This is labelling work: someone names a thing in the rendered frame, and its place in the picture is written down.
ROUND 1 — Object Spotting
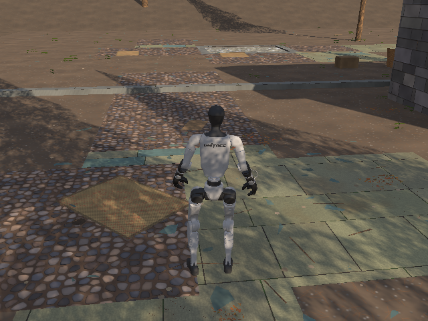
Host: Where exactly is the robot left shin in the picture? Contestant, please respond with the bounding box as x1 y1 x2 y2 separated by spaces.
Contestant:
187 221 199 266

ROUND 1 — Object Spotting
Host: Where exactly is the right robot thigh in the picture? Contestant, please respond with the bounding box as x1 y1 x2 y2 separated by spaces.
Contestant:
223 187 236 232

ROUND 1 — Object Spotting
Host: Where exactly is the left robot upper arm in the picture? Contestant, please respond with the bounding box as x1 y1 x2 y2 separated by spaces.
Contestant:
181 134 202 170

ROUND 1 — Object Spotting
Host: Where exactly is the right robot forearm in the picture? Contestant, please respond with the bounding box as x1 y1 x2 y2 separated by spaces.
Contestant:
242 161 255 185

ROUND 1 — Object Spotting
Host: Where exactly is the left robot forearm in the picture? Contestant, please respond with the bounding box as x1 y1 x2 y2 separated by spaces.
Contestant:
175 159 187 179

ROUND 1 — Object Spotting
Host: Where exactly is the right robot upper arm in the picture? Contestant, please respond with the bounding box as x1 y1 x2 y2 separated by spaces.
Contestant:
229 135 248 172

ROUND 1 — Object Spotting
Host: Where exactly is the robot right hand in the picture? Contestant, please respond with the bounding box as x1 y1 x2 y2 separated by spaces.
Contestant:
242 181 257 196

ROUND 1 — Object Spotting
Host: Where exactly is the robot left hand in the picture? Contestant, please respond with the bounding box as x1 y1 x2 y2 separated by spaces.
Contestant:
173 176 188 189

